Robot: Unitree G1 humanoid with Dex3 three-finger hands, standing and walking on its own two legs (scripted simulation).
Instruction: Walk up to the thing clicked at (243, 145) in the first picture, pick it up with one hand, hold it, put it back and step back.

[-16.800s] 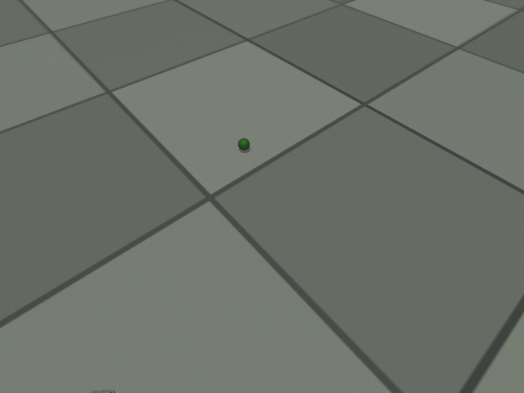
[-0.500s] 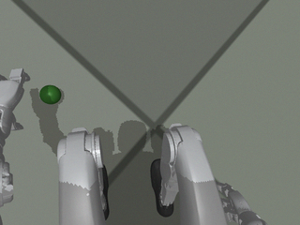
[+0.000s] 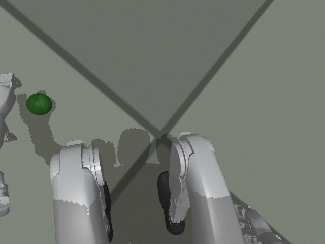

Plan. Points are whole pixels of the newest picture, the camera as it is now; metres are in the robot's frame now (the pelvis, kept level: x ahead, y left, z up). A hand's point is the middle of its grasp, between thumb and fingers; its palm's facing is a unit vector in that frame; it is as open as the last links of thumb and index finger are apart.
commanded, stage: approach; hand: left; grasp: from above
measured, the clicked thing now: (39, 104) +0.45 +0.33 -0.29
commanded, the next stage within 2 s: rest palm in 0.64 s
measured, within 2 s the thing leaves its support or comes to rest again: neither
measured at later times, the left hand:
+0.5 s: hand (40, 79) +0.48 +0.29 -0.17, palm faces -0.32 -0.06 -0.94, open 14.2 cm
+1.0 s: hand (33, 121) +0.39 +0.32 -0.24, palm faces -0.44 -0.15 -0.89, open 14.1 cm
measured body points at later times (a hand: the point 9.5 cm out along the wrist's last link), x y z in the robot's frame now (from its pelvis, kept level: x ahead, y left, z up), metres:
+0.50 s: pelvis +0.00 +0.00 +0.00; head +0.24 +0.07 +0.37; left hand +0.50 +0.29 -0.11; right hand +0.06 -0.27 -0.11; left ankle +0.08 +0.13 -0.29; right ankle +0.09 -0.11 -0.29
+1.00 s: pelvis +0.00 +0.00 -0.02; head +0.23 +0.12 +0.35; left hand +0.40 +0.32 -0.19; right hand +0.10 -0.27 -0.10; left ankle +0.08 +0.13 -0.29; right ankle +0.09 -0.11 -0.29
